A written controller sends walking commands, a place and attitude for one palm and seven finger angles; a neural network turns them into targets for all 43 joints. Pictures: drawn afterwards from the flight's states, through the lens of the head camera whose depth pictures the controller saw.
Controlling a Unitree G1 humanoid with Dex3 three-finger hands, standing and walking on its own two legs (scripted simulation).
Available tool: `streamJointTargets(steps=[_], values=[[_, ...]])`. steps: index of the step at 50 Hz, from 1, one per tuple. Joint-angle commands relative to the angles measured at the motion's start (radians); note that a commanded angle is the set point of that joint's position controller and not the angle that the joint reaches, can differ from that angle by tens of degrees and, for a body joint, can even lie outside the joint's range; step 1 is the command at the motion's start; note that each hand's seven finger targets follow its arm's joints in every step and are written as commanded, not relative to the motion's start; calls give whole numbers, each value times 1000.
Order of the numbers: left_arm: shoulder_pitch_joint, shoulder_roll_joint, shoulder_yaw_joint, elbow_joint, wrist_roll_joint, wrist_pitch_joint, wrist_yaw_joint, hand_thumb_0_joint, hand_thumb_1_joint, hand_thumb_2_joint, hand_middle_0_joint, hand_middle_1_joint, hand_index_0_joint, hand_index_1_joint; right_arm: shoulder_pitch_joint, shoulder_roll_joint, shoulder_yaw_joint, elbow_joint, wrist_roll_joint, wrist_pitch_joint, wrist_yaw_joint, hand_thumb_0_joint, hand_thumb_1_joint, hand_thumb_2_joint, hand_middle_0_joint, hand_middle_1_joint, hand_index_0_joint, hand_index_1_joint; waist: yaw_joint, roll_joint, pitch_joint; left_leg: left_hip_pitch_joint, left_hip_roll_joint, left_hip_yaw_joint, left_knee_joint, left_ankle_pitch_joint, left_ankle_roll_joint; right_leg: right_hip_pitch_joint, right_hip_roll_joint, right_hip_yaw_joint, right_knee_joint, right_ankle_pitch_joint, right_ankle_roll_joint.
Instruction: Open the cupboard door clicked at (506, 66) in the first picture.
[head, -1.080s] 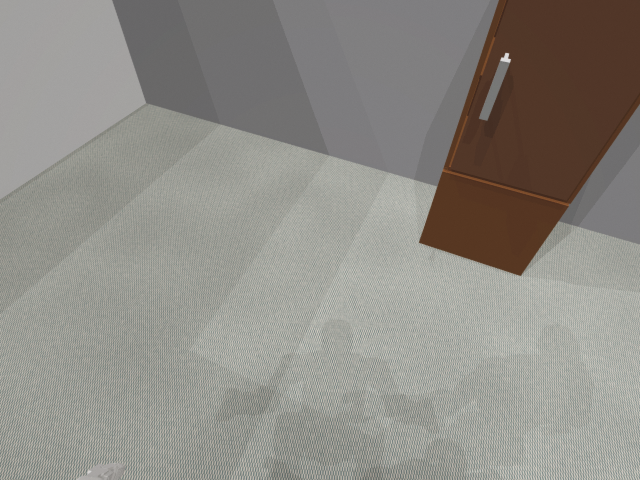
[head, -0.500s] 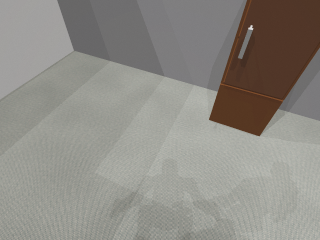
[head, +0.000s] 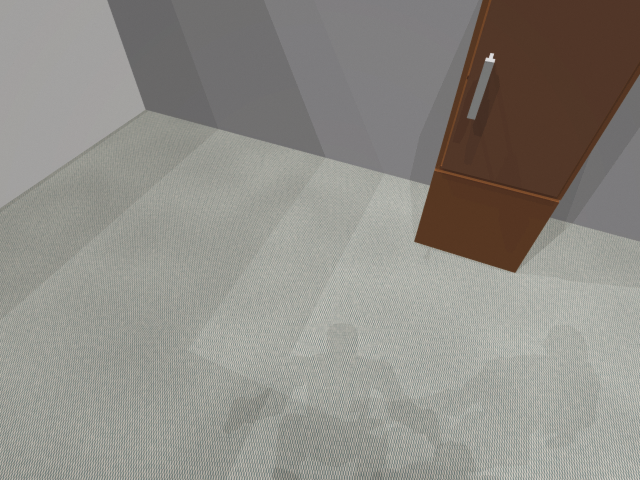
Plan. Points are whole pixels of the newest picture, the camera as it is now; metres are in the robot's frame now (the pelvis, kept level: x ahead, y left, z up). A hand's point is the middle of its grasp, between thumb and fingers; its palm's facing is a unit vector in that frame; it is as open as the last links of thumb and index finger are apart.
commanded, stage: look at it before walking up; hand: left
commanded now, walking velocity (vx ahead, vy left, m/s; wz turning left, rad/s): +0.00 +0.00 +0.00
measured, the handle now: (481, 86) +1.13 -0.40 -0.03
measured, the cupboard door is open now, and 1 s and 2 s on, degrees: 0 0 0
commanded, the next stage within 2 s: walk to a spot facing it in 0.36 s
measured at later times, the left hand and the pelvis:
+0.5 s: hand out of the picture +0.08 +0.25 -0.16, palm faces -0.04 -0.94 -0.33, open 7.4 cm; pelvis +0.00 +0.00 +0.00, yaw +0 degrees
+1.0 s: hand out of the picture +0.05 +0.16 -0.17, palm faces -0.18 -0.96 -0.23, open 7.4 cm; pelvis -0.02 -0.02 -0.01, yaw -14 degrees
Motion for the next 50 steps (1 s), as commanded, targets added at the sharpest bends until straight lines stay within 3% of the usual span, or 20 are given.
streamJointTargets(steps=[1, 15, 24, 27, 29, 33, 34, 35, 36, 37, 38, 39, 40, 41, 42, 43, 44, 46, 50], values=[[-42, 213, 41, -61, 2, -25, 16, 0, 900, 900, -200, -300, -200, -300, -51, -207, -37, -60, 0, -20, -11, 0, -900, -900, 200, 300, 200, 300, 3, -16, -45, 11, 101, -93, -57, 79, 37, -22, -120, 112, -95, 71, -34], [-32, 212, 41, -54, 0, -26, 15, 0, 900, 900, -200, -300, -200, -300, -46, -211, -35, -55, 1, -24, -13, 0, -900, -900, 200, 300, 200, 300, 5, -10, -79, 32, 109, -89, -56, 128, 36, 12, -122, 105, -83, 144, -33], [-33, 214, 42, -55, 1, -23, 15, 0, 900, 900, -200, -300, -200, -300, -50, -215, -37, -54, 0, -24, -16, 0, -900, -900, 200, 300, 200, 300, 5, 1, -65, 47, 116, -79, -56, 141, 35, 0, -117, 108, -79, 174, -33], [19, 111, 31, -59, 1, 9, 19, 0, 900, 900, -200, -300, -200, -300, 14, -99, -25, -59, -2, -5, -22, 0, -900, -900, 200, 300, 200, 300, -2, -4, -56, 43, 122, -27, 5, 141, 18, -51, -109, 130, -23, 238, -25], [37, 102, 38, -85, 4, 25, 19, 0, 900, 900, -200, -300, -200, -300, 40, -94, -35, -81, -2, 8, -28, 0, -900, -900, 200, 300, 200, 300, -5, -9, -52, 31, 131, -8, 35, 132, 14, -84, -97, 140, 26, 262, -24], [57, 84, 54, -145, 7, 41, 10, 0, 900, 900, -200, -300, -200, -300, 37, -122, -64, -142, -5, 18, -35, 0, -900, -900, 200, 300, 200, 300, -1, 73, -55, 34, 212, -44, 32, 129, 59, -191, -30, 98, 192, 199, -10], [66, 72, 57, -156, 8, 43, 7, 0, 900, 900, -200, -300, -200, -300, 30, -127, -73, -156, -5, 19, -35, 0, -900, -900, 200, 300, 200, 300, 1, 113, -55, 21, 254, -64, 19, 144, 86, -212, -13, 72, 271, 125, -3], [74, 58, 59, -166, 8, 47, 4, 0, 900, 900, -200, -300, -200, -300, 23, -130, -79, -168, -6, 16, -34, 0, -900, -900, 200, 300, 200, 300, 5, 168, -44, 5, 307, -86, -1, 196, 124, -240, 5, 37, 371, -73, 6], [76, 46, 64, -178, 9, 51, 2, 0, 900, 900, -200, -300, -200, -300, 21, -128, -82, -179, -6, 14, -32, 0, -900, -900, 200, 300, 200, 300, 7, 191, -43, -24, 357, -103, -17, 240, 164, -240, 0, 3, 465, -238, 15], [85, 34, 72, -192, 8, 54, 0, 0, 900, 900, -200, -300, -200, -300, 3, -122, -85, -196, -9, 12, -32, 0, -900, -900, 200, 300, 200, 300, 15, 190, -26, -70, 381, -92, -13, 258, 181, -223, -27, 3, 500, -301, 15], [114, 25, 78, -193, 9, 52, -4, 0, 900, 900, -200, -300, -200, -300, -25, -117, -87, -207, -13, 12, -33, 0, -900, -900, 200, 300, 200, 300, 41, 169, -21, -105, 370, -57, 34, 284, 163, -173, -48, 6, 441, -285, 10], [173, 19, 83, -184, 10, 47, -7, 0, 900, 900, -200, -300, -200, -300, -48, -117, -90, -217, -15, 15, -32, 0, -900, -900, 200, 300, 200, 300, 70, 143, -22, -140, 334, 4, 121, 245, 119, -101, -47, -19, 335, -196, 11], [244, 39, 91, -169, 15, 35, -7, 0, 900, 900, -200, -300, -200, -300, -53, -103, -90, -225, -11, 22, -30, 0, -900, -900, 200, 300, 200, 300, 100, 39, -38, -191, 254, 80, 313, 142, 49, -15, -60, 9, 132, 1, 8], [249, 156, 111, -176, 30, 16, 8, 0, 900, 900, -200, -300, -200, -300, -3, -16, -79, -250, -3, 30, -23, 0, -900, -900, 200, 300, 200, 300, 75, -340, -29, -410, 74, 166, 595, -252, -41, 43, -280, 393, -56, 261, -64], [269, 164, 107, -185, 12, 20, 16, 0, 900, 900, -200, -300, -200, -300, -33, -18, -75, -273, 0, 35, -26, 0, -900, -900, 200, 300, 200, 300, 92, -295, -42, -418, 36, 31, 717, -394, -40, -28, -376, 513, -121, 343, -176], [238, 143, 111, -199, 12, 21, 22, 0, 900, 900, -200, -300, -200, -300, -49, -13, -76, -268, 0, 38, -26, 0, -900, -900, 200, 300, 200, 300, 75, -231, -32, -430, 49, -38, 776, -338, -33, -60, -331, 536, -158, 129, -185], [188, 117, 106, -208, 9, 19, 20, 0, 900, 900, -200, -300, -200, -300, -48, -26, -78, -259, -3, 36, -22, 0, -900, -900, 200, 300, 200, 300, 55, -186, -2, -451, 67, -51, 794, -261, -34, -67, -290, 510, -170, -15, -176], [141, 78, 100, -221, 5, 9, 16, 0, 900, 900, -200, -300, -200, -300, 8, -28, -79, -228, -14, 28, -10, 0, -900, -900, 200, 300, 200, 300, 24, -114, -47, -424, 87, -30, 757, -154, -47, -29, -225, 406, -168, -118, -157], [209, 66, 106, -193, 8, -12, 6, 0, 900, 900, -200, -300, -200, -300, -2, -6, -79, -228, -19, 18, -3, 0, -900, -900, 200, 300, 200, 300, 45, -95, -55, -450, 76, -9, 685, -123, -57, 17, -196, 403, -187, -212, -172]])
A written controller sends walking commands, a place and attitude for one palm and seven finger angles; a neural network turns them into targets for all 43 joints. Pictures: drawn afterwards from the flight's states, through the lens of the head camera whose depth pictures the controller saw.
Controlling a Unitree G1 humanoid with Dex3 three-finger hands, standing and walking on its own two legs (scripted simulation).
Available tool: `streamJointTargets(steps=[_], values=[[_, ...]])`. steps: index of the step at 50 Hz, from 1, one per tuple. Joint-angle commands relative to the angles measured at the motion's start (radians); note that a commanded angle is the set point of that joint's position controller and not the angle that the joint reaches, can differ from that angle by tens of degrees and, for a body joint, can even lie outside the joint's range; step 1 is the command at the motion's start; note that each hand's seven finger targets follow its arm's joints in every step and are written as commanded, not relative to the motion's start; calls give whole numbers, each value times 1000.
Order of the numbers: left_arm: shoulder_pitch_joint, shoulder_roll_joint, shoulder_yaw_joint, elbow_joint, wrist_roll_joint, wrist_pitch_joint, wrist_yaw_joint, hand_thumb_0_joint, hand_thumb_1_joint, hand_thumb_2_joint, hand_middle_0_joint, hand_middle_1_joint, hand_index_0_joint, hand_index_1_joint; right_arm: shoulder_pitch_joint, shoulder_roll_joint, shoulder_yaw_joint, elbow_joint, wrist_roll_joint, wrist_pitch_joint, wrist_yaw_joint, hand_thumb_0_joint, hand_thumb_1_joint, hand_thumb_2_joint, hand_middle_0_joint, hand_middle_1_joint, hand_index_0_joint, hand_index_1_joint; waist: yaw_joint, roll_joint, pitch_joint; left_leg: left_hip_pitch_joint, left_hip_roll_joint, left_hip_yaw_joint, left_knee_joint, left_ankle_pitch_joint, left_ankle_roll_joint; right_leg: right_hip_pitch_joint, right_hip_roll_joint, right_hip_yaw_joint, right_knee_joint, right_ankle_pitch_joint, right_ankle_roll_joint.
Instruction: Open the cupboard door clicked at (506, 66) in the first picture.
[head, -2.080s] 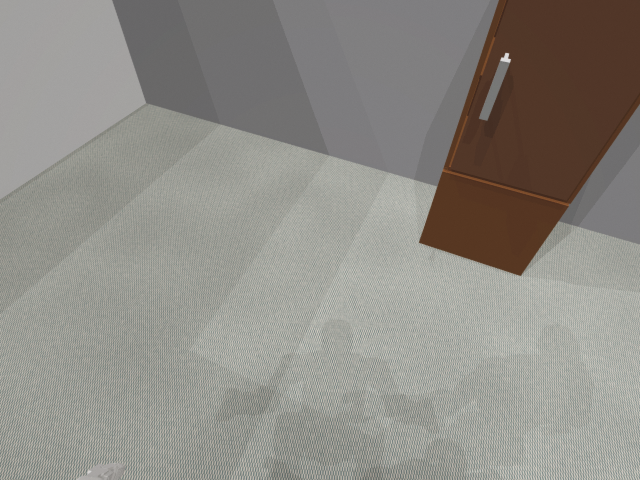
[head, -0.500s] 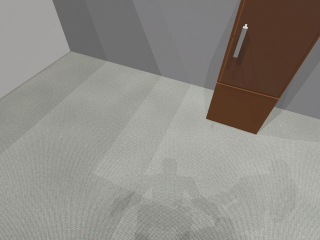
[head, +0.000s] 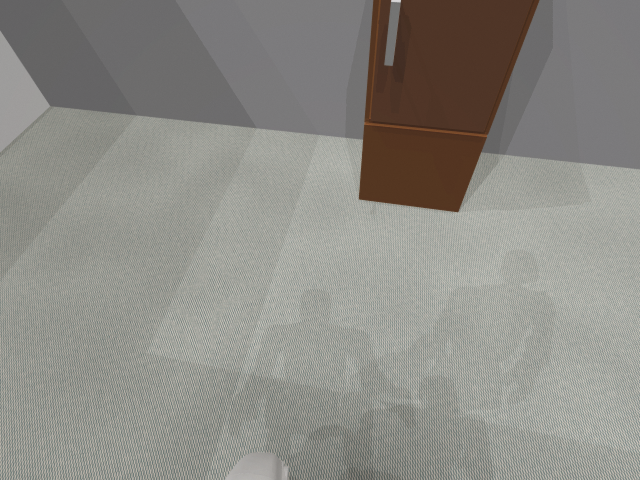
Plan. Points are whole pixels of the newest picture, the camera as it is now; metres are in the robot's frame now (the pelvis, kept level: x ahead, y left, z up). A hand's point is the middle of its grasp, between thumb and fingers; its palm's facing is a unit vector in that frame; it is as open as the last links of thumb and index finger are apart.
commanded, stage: walk to a spot facing it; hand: left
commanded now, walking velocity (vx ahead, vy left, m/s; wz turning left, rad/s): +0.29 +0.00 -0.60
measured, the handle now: (392, 30) +1.21 -0.10 -0.02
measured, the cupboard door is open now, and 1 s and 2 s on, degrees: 0 0 0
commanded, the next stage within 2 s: turn to face it in 1.52 s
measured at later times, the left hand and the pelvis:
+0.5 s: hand (173, 411) +0.22 +0.26 -0.16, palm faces -0.24 -0.95 -0.20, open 7.4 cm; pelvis +0.09 +0.06 +0.01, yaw -18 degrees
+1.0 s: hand (313, 292) +0.45 +0.06 -0.17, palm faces -0.59 -0.78 -0.19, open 7.3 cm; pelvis +0.26 -0.04 -0.01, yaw -36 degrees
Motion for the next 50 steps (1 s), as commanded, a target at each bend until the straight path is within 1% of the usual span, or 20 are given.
streamJointTargets(steps=[1, 9, 12, 13, 14, 15, 16, 17, 19, 22, 31, 34, 36, 37, 38, 39, 40, 43, 46, 50], values=[[63, 222, 66, -44, 6, -47, 12, 0, 900, 900, -200, -300, -200, -300, -58, -104, -28, -98, -5, -46, 3, 0, -900, -900, 200, 300, 200, 300, 18, -114, -100, -129, 21, -22, -43, 32, -7, 167, -263, 416, -318, -201, -115], [65, 238, 75, -41, 13, -46, 6, 0, 900, 900, -200, -300, -200, -300, -61, -79, -23, -140, 6, -75, 3, 0, -900, -900, 200, 300, 200, 300, 24, -169, -98, 33, -31, -5, -350, -22, 10, 88, -229, 452, -307, -203, -128], [-19, 239, 81, -62, 9, -35, 1, 0, 900, 900, -200, -300, -200, -300, 67, -82, -23, -110, 12, -90, -9, 0, -900, -900, 200, 300, 200, 300, -41, -166, -95, 338, -67, 21, -583, 56, 27, -112, -160, 408, -222, -234, -82], [-50, 206, 74, -79, 6, -33, -3, 0, 900, 900, -200, -300, -200, -300, 159, -116, -29, -84, 15, -99, -21, 0, -900, -900, 200, 300, 200, 300, -87, -81, -118, 528, -21, -13, -683, 38, 37, -247, -101, 355, -117, -251, -43], [-46, 138, 61, -99, -1, -31, -14, 0, 900, 900, -200, -300, -200, -300, 237, -210, -48, -68, 4, -103, -30, 0, -900, -900, 200, 300, 200, 300, -121, 179, -136, 675, 208, -279, -824, -222, 90, -441, 14, 213, 126, -324, 9], [-87, 121, 62, -136, 2, -40, -20, 0, 900, 900, -200, -300, -200, -300, 277, -281, -57, -75, -1, -101, -31, 0, -900, -900, 200, 300, 200, 300, -130, 283, -77, 602, 433, -518, -946, -384, 172, -535, 7, 48, 362, -339, 58], [-133, 158, 72, -141, 12, -41, -24, 0, 900, 900, -200, -300, -200, -300, 235, -256, -49, -83, -2, -100, -27, 0, -900, -900, 200, 300, 200, 300, -116, 209, -33, 461, 472, -573, -983, -445, 212, -520, -70, 71, 482, -279, 65], [-140, 172, 81, -115, 21, -37, -33, 0, 900, 900, -200, -300, -200, -300, 196, -192, -32, -84, -4, -104, -24, 0, -900, -900, 200, 300, 200, 300, -84, 112, 32, 374, 395, -463, -989, -377, 185, -491, -87, 54, 563, -190, 75], [-77, 133, 75, -77, 25, -26, -51, 0, 900, 900, -200, -300, -200, -300, 134, -133, -12, -88, -1, -118, -26, 0, -900, -900, 200, 300, 200, 300, -26, 84, 56, 339, 276, -193, -947, -111, 135, -458, -115, 15, 641, -37, 90], [-51, 96, 64, -62, 25, -12, -50, 0, 900, 900, -200, -300, -200, -300, 207, -87, 5, -55, 5, -135, -34, 0, -900, -900, 200, 300, 200, 300, -18, 113, 19, 397, 215, -21, -884, 262, 99, -453, -113, -8, 700, 46, 103], [-334, 51, 28, -124, 19, -11, -57, 0, 900, 900, -200, -300, -200, -300, 410, -59, 8, 60, -8, -135, -43, 0, -900, -900, 200, 300, 200, 300, -99, 112, 72, 583, 238, 135, -821, 688, 136, -489, -115, -151, 372, 53, 83], [-332, 53, 26, -121, 17, -25, -55, 0, 900, 900, -200, -300, -200, -300, 409, -82, -2, 72, -7, -127, -41, 0, -900, -900, 200, 300, 200, 300, -77, 129, 39, 601, 243, 226, -708, 997, 135, -323, -49, -220, 175, 4, 33], [-200, 95, 39, -82, 19, -35, -44, 0, 900, 900, -200, -300, -200, -300, 387, -119, -13, 67, 1, -125, -37, 0, -900, -900, 200, 300, 200, 300, -13, 156, -59, 581, 249, 255, -513, 1197, 116, -115, -3, -234, 109, -16, -9], [-72, 132, 53, -45, 23, -46, -39, 0, 900, 900, -200, -300, -200, -300, 354, -133, -15, 52, 7, -124, -34, 0, -900, -900, 200, 300, 200, 300, 52, 155, -129, 491, 242, 269, -338, 1131, 90, 98, 8, -233, 44, 24, -28], [78, 212, 74, 1, 24, -56, -30, 0, 900, 900, -200, -300, -200, -300, 329, -117, -10, 29, 21, -123, -21, 0, -900, -900, 200, 300, 200, 300, 124, 77, -228, 229, 234, 270, -78, 825, 55, 447, -104, -114, 4, 125, -78], [188, 321, 94, 19, 12, -66, -15, 0, 900, 900, -200, -300, -200, -300, 345, -41, 2, -9, 36, -127, -18, 0, -900, -900, 200, 300, 200, 300, 132, -135, -372, -119, 52, 234, 307, -167, -4, 716, -442, 410, -29, 316, -230], [200, 355, 99, 22, -18, -57, -5, 0, 900, 900, -200, -300, -200, -300, 231, -50, -5, -52, 29, -135, -29, 0, -900, -900, 200, 300, 200, 300, 141, -96, -354, -227, 40, 78, 433, -240, 16, 674, -509, 512, -107, 517, -282], [-11, 234, 73, -38, -12, -61, 14, 0, 900, 900, -200, -300, -200, -300, 161, -65, -12, -58, 3, -112, -21, 0, -900, -900, 200, 300, 200, 300, 24, -8, -113, -187, 144, -17, 330, -19, 6, 229, -403, 339, -206, 257, -201], [-114, 204, 64, -50, 12, -76, 19, 0, 900, 900, -200, -300, -200, -300, 260, -16, -8, -33, -5, -73, -15, 0, -900, -900, 200, 300, 200, 300, -83, -14, -107, -27, 136, 13, 122, -6, -11, -23, -306, 180, -231, 225, -153], [-100, 199, 67, -44, 12, -74, 3, 0, 900, 900, -200, -300, -200, -300, 167, -13, -10, -78, -5, -70, 0, 0, -900, -900, 200, 300, 200, 300, -66, -144, -62, -8, 98, 45, -109, 105, -24, -113, -223, 169, -251, 40, -127]])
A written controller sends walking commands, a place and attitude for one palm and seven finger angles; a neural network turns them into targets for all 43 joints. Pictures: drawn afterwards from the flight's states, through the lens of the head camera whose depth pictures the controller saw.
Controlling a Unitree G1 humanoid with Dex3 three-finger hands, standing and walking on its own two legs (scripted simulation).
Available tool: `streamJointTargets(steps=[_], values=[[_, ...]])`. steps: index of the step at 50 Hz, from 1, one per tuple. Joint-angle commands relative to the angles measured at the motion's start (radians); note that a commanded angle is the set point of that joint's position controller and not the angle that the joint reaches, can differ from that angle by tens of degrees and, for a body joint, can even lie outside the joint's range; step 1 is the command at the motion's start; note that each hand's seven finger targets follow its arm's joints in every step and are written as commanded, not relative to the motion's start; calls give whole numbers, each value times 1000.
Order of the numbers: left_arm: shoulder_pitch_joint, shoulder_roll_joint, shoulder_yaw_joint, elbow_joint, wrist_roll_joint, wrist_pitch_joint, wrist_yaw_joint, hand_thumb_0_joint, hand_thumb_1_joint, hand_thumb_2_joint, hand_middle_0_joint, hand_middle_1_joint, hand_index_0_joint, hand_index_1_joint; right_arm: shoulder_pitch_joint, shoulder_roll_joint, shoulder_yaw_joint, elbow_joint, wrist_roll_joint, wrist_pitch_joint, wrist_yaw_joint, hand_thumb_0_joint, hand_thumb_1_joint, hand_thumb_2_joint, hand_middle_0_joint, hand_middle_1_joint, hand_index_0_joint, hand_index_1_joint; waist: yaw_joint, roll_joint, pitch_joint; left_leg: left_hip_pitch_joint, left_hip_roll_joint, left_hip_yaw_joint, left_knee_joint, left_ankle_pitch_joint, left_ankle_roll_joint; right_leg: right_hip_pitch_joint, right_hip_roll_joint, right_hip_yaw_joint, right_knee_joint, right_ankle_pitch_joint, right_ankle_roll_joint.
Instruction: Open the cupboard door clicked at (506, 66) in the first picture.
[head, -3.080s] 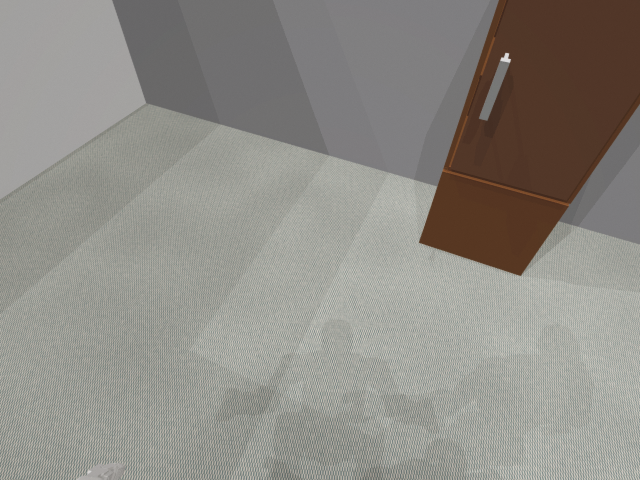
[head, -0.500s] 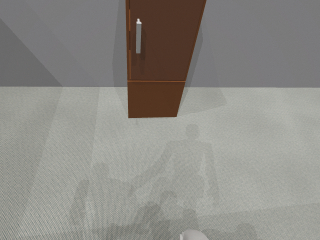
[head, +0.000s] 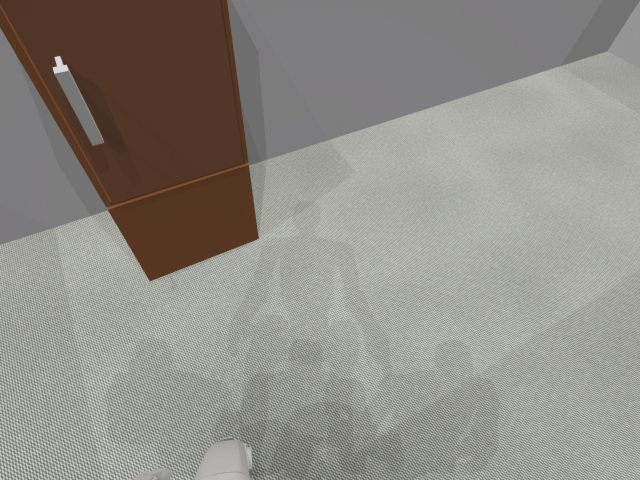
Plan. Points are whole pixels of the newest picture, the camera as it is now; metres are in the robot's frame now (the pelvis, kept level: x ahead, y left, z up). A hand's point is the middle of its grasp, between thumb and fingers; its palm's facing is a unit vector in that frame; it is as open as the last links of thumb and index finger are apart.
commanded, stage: walk to a spot facing it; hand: left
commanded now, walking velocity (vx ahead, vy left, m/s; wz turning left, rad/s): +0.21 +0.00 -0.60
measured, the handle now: (78, 102) +0.80 +0.50 -0.02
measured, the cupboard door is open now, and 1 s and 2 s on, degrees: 0 0 0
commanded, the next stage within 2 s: turn to face it in 0.52 s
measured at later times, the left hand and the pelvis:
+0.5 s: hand (166, 393) +0.26 +0.23 -0.15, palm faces -0.25 -0.95 -0.21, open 7.4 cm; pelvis +0.13 +0.05 +0.01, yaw -19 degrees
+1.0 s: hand (239, 343) +0.35 +0.13 -0.17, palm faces -0.30 -0.95 -0.13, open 7.4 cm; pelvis +0.18 +0.02 -0.01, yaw -17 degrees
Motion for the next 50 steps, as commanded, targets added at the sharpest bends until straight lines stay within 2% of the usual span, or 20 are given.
streamJointTargets(steps=[1, 5, 7, 8, 9, 10, 11, 13, 16, 23, 27, 29, 30, 31, 32, 34, 37, 44, 48, 50], values=[[22, 171, 38, -62, 9, -27, 0, 0, 900, 900, -200, -300, -200, -300, 41, -82, -16, -66, -3, -10, 14, 0, -900, -900, 200, 300, 200, 300, 24, -109, -77, 122, -36, 21, -223, 86, -8, -98, -238, 248, -254, 28, -102], [64, 190, 49, -74, 2, -13, 0, 0, 900, 900, -200, -300, -200, -300, -62, -105, -17, -106, 6, -26, 8, 0, -900, -900, 200, 300, 200, 300, 64, -140, -89, 200, -106, 42, -410, 57, -1, -13, -250, 322, -165, 189, -88], [68, 178, 50, -83, -5, 1, 3, 0, 900, 900, -200, -300, -200, -300, -24, -127, -22, -93, 7, -32, -4, 0, -900, -900, 200, 300, 200, 300, 41, -92, -125, 365, -121, 56, -588, 122, 1, -26, -213, 317, -62, 217, -44], [68, 141, 44, -93, -10, 4, 4, 0, 900, 900, -200, -300, -200, -300, 49, -181, -31, -73, 3, -40, -14, 0, -900, -900, 200, 300, 200, 300, 3, 9, -167, 544, -36, -21, -704, 176, 26, -113, -148, 263, 76, 168, 2], [108, 74, 35, -108, -20, 9, -5, 0, 900, 900, -200, -300, -200, -300, 115, -293, -53, -65, -12, -38, -15, 0, -900, -900, 200, 300, 200, 300, -12, 289, -233, 725, 248, -315, -745, 297, 131, -317, -12, 114, 344, -224, 72], [120, 88, 34, -111, -8, 6, -6, 0, 900, 900, -200, -300, -200, -300, 127, -310, -47, -78, -7, -21, -8, 0, -900, -900, 200, 300, 200, 300, -12, 295, -234, 633, 379, -385, -806, 252, 215, -321, -48, 56, 558, -442, 93], [93, 102, 36, -110, 0, 15, -2, 0, 900, 900, -200, -300, -200, -300, 80, -276, -38, -86, -5, -21, -10, 0, -900, -900, 200, 300, 200, 300, -6, 262, -194, 532, 367, -379, -833, 189, 220, -329, -81, 80, 658, -403, 104], [53, 99, 48, -114, 7, 21, -21, 0, 900, 900, -200, -300, -200, -300, -5, -214, -22, -103, -8, -23, -11, 0, -900, -900, 200, 300, 200, 300, 27, 163, -60, 405, 266, -213, -850, 205, 188, -335, -135, 54, 708, -273, 115], [110, 66, 45, -97, 2, 47, -29, 0, 900, 900, -200, -300, -200, -300, -63, -179, -20, -104, -3, -23, -15, 0, -900, -900, 200, 300, 200, 300, 67, 198, -98, 411, 185, 28, -812, 398, 155, -274, -157, 9, 670, -163, 137], [0, 33, 40, -140, 4, 63, -28, 0, 900, 900, -200, -300, -200, -300, -2, -203, -51, -69, -8, -8, -7, 0, -900, -900, 200, 300, 200, 300, 21, 192, -92, 452, 202, 153, -777, 456, 174, -196, -164, -54, 355, -149, 148], [-4, 40, 36, -143, 7, 46, -23, 0, 900, 900, -200, -300, -200, -300, 0, -227, -70, -57, -10, 5, 0, 0, -900, -900, 200, 300, 200, 300, 26, 236, -118, 492, 211, 195, -658, 509, 146, -94, -122, -96, 147, -117, 120], [100, 98, 46, -112, 9, 26, -14, 0, 900, 900, -200, -300, -200, -300, 6, -219, -68, -67, -2, 9, 6, 0, -900, -900, 200, 300, 200, 300, 93, 122, -176, 389, 161, 250, -405, 495, 70, 158, -121, -76, -73, 94, 83], [180, 225, 69, -90, 18, 9, 1, 0, 900, 900, -200, -300, -200, -300, 22, -155, -51, -100, 6, 12, 15, 0, -900, -900, 200, 300, 200, 300, 133, -199, -236, 77, 53, 272, -147, 60, 5, 428, -361, 253, -124, 430, -14], [240, 294, 78, -66, -4, 13, 15, 0, 900, 900, -200, -300, -200, -300, -28, -123, -32, -137, 9, 21, 6, 0, -900, -900, 200, 300, 200, 300, 154, -264, -261, -50, -43, 138, 50, -317, -16, 419, -526, 416, -120, 837, -114], [224, 264, 75, -63, -8, 17, 27, 0, 900, 900, -200, -300, -200, -300, -46, -123, -25, -121, 13, 30, -12, 0, -900, -900, 200, 300, 200, 300, 150, -221, -265, -34, -32, 10, 92, -297, 2, 350, -495, 357, -123, 773, -131], [86, 177, 44, -77, -2, 21, 36, 0, 900, 900, -200, -300, -200, -300, -35, -121, -23, -69, 3, 42, -13, 0, -900, -900, 200, 300, 200, 300, 92, -152, -195, -17, -35, -27, 131, -169, 8, 232, -420, 263, -154, 538, -105], [-31, 111, 11, -86, 5, 9, 40, 0, 900, 900, -200, -300, -200, -300, 96, -98, -10, 12, -2, 50, -8, 0, -900, -900, 200, 300, 200, 300, 16, -122, -172, 96, -58, -14, 5, -48, 11, 123, -343, 66, -171, 460, -52], [9, 137, 12, -34, 1, 18, 45, 0, 900, 900, -200, -300, -200, -300, 22, -79, -2, 13, 8, 48, 6, 0, -900, -900, 200, 300, 200, 300, 71, -130, -76, 167, -96, 56, -312, -67, 19, 139, -411, 22, -172, 415, -73], [-7, 123, 24, -47, -9, 31, 48, 0, 900, 900, -200, -300, -200, -300, 100, -92, -15, 18, 2, 43, 14, 0, -900, -900, 200, 300, 200, 300, 28, -34, -85, 335, -81, 64, -575, 161, 43, 52, -388, -59, -28, 229, 18], [0, 32, 16, -96, -17, 44, 42, 0, 900, 900, -200, -300, -200, -300, 153, -223, -46, -1, -11, 33, 12, 0, -900, -900, 200, 300, 200, 300, 8, 357, -76, 374, 214, -379, -800, 526, 224, -165, -175, -134, 313, -339, 140]])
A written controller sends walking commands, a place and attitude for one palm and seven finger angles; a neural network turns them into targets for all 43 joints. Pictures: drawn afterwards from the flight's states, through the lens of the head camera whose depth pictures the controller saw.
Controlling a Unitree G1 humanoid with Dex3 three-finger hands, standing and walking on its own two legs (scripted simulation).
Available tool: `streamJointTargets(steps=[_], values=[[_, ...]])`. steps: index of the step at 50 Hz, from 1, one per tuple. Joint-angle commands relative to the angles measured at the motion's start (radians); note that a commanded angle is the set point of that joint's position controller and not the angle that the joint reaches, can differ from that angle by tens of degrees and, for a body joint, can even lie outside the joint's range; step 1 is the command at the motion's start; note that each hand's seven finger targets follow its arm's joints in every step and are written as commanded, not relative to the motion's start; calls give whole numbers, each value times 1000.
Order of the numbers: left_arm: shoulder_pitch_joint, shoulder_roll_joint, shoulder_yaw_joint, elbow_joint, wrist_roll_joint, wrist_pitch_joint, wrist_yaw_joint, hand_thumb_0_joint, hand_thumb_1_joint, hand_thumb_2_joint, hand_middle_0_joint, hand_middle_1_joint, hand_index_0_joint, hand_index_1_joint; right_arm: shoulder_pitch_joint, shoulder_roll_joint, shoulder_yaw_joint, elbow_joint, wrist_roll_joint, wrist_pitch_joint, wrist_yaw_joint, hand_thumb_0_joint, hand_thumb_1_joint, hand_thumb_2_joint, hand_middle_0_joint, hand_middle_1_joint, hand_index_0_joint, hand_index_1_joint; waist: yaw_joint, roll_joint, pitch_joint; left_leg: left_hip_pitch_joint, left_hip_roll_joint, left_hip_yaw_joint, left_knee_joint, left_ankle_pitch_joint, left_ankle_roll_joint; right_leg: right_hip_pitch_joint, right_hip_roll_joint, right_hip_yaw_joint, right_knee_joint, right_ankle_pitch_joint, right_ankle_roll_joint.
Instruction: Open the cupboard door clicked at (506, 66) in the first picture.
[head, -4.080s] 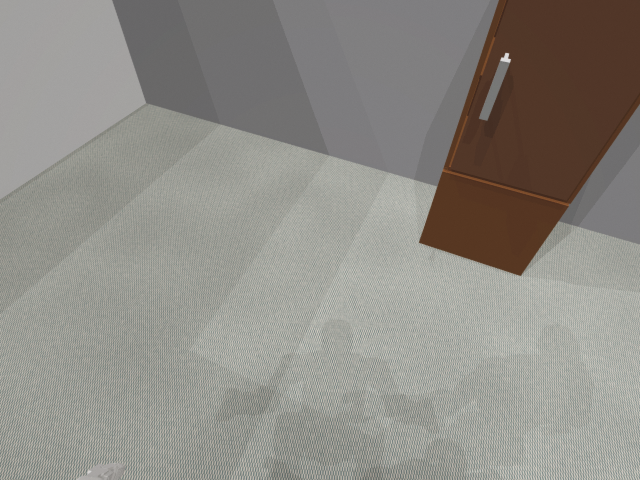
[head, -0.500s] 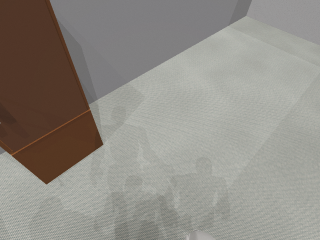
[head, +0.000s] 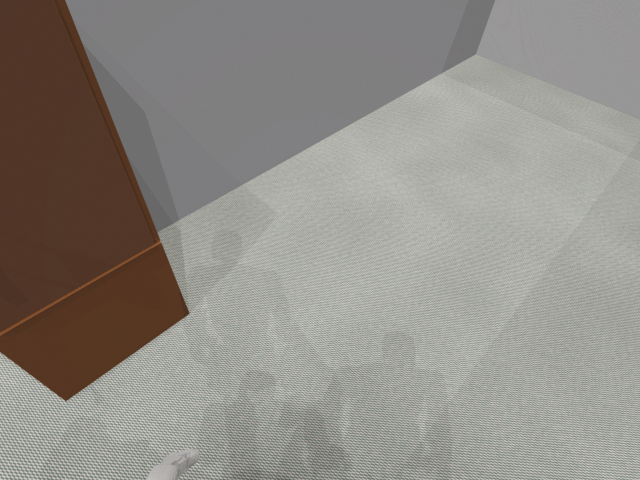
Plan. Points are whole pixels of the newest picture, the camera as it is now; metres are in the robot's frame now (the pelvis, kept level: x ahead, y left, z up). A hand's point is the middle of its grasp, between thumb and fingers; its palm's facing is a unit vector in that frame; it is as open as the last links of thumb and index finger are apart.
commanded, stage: turn to face it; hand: left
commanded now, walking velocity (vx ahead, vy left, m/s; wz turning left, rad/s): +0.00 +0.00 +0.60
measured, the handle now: out of the picture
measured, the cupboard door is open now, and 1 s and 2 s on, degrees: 0 0 0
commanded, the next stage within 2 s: take the last steps up to it in 1.32 s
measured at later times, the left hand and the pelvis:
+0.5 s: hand out of the picture +0.02 +0.19 -0.14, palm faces +0.28 -0.91 -0.30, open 7.4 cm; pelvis -0.03 -0.05 +0.01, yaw +15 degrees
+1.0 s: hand out of the picture -0.17 +0.17 -0.17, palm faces +0.58 -0.78 -0.25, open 7.4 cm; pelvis -0.06 -0.03 +0.01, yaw +33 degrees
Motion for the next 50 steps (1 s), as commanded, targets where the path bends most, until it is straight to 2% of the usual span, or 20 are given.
streamJointTargets(steps=[1, 3, 6, 16, 20, 22, 23, 24, 25, 26, 28, 29, 36, 41, 43, 44, 45, 46, 47, 50], values=[[7, 111, 40, -103, 3, 11, 19, 0, 900, 900, -200, -300, -200, -300, 132, -263, -63, -53, -18, -35, -18, 0, -900, -900, 200, 300, 200, 300, -23, 347, -54, 129, 356, -562, -403, 419, 210, -271, -3, 146, 422, -297, 56], [-23, 113, 56, -94, 6, 4, 6, 0, 900, 900, -200, -300, -200, -300, 66, -226, -59, -69, -13, -42, -26, 0, -900, -900, 200, 300, 200, 300, 4, 172, -61, 140, 285, -485, -388, 304, 191, -344, -22, 223, 547, -146, 56], [24, 113, 60, -64, 4, 2, -3, 0, 900, 900, -200, -300, -200, -300, -7, -204, -55, -99, -8, -54, -29, 0, -900, -900, 200, 300, 200, 300, 29, 108, -112, 189, 199, -337, -361, 398, 161, -314, -29, 222, 492, -45, 75], [18, 135, 59, -83, -1, 13, 0, 0, 900, 900, -200, -300, -200, -300, -32, -272, -87, -119, -9, -29, -14, 0, -900, -900, 200, 300, 200, 300, 3, 167, -112, 180, 159, -442, -359, 250, 180, -223, 19, 214, 242, -89, 88], [103, 148, 57, -81, -8, 12, 5, 0, 900, 900, -200, -300, -200, -300, -101, -295, -97, -152, -13, -13, -5, 0, -900, -900, 200, 300, 200, 300, 38, 194, -100, 39, 122, -488, -355, 155, 156, -49, 54, 200, 52, -61, 66], [200, 175, 65, -64, -7, 4, 8, 0, 900, 900, -200, -300, -200, -300, -144, -282, -100, -176, -7, -6, 1, 0, -900, -900, 200, 300, 200, 300, 87, 153, -108, -91, 62, -461, -303, 61, 100, 146, 47, 185, -186, 62, 49], [241, 239, 79, -65, 7, -4, 14, 0, 900, 900, -200, -300, -200, -300, -142, -228, -96, -193, 1, 0, 6, 0, -900, -900, 200, 300, 200, 300, 105, -6, -99, -246, -35, -371, -117, -71, 34, 251, -109, 339, -359, -42, -4], [204, 335, 88, -97, 22, -8, 18, 0, 900, 900, -200, -300, -200, -300, -140, -162, -83, -224, -1, 0, 8, 0, -900, -900, 200, 300, 200, 300, 104, -315, -41, -402, -167, -171, 196, -216, -44, 198, -399, 652, -482, -183, -115], [120, 325, 76, -129, 9, -4, 22, 0, 900, 900, -200, -300, -200, -300, -156, -232, -93, -228, -16, 4, 9, 0, -900, -900, 200, 300, 200, 300, 81, -209, -25, -319, -95, -220, 383, -215, -23, -12, -438, 604, -487, -178, -143], [60, 294, 79, -142, 9, -8, 25, 0, 900, 900, -200, -300, -200, -300, -155, -219, -96, -221, -13, 13, 12, 0, -900, -900, 200, 300, 200, 300, 45, -212, -9, -296, -86, -221, 471, -186, -20, -66, -380, 580, -470, -129, -126], [-5, 229, 51, -149, 10, -20, 16, 0, 900, 900, -200, -300, -200, -300, -122, -216, -88, -178, -16, 19, 27, 0, -900, -900, 200, 300, 200, 300, 5, -152, 60, -282, -49, -175, 566, -54, -39, -81, -257, 337, -385, 85, -83], [8, 218, 47, -146, 10, -25, 14, 0, 900, 900, -200, -300, -200, -300, -99, -204, -83, -168, -13, 18, 29, 0, -900, -900, 200, 300, 200, 300, 3, -163, 38, -287, -52, -154, 573, -26, -51, -29, -231, 269, -352, 182, -76], [183, 266, 55, -91, 17, -23, 14, 0, 900, 900, -200, -300, -200, -300, -246, -183, -60, -198, -3, 15, 31, 0, -900, -900, 200, 300, 200, 300, 96, -180, -24, -226, -33, -72, 306, -115, -76, 163, -292, 196, -276, 463, -112], [190, 300, 70, -73, 21, -14, 11, 0, 900, 900, -200, -300, -200, -300, -232, -175, -44, -198, 6, -4, 27, 0, -900, -900, 200, 300, 200, 300, 100, -231, -82, -67, -44, -15, 34, -125, -45, 188, -317, 145, -177, 587, -100], [177, 299, 74, -72, 11, -9, 7, 0, 900, 900, -200, -300, -200, -300, -165, -194, -48, -179, 1, -16, 24, 0, -900, -900, 200, 300, 200, 300, 62, -190, -116, 77, -55, 5, -181, 44, -29, 148, -278, 74, -68, 562, -37], [184, 277, 71, -81, 2, -5, 2, 0, 900, 900, -200, -300, -200, -300, -113, -256, -63, -168, -2, -26, 22, 0, -900, -900, 200, 300, 200, 300, 31, -63, -163, 279, 12, -73, -277, 229, 5, 4, -246, 44, 82, 461, 17], [176, 210, 58, -122, -3, -4, -8, 0, 900, 900, -200, -300, -200, -300, -50, -372, -92, -162, -7, -35, 15, 0, -900, -900, 200, 300, 200, 300, -6, 258, -200, 476, 286, -416, -268, 635, 136, -305, -110, 18, 306, -70, 96], [97, 192, 36, -150, 8, 5, 2, 0, 900, 900, -200, -300, -200, -300, 23, -405, -96, -134, 4, -27, 9, 0, -900, -900, 200, 300, 200, 300, -39, 289, -199, 433, 362, -441, -277, 794, 215, -348, -78, 115, 431, -320, 96], [49, 193, 42, -140, 5, 13, 11, 0, 900, 900, -200, -300, -200, -300, 21, -372, -91, -120, 2, -32, -5, 0, -900, -900, 200, 300, 200, 300, -46, 268, -179, 370, 334, -431, -278, 770, 225, -354, -76, 183, 497, -285, 91], [87, 193, 52, -84, 2, 13, -4, 0, 900, 900, -200, -300, -200, -300, -145, -281, -58, -156, -5, -36, -15, 0, -900, -900, 200, 300, 200, 300, 35, 183, -68, 211, 197, -290, -310, 602, 169, -299, -71, 202, 516, -99, 93]])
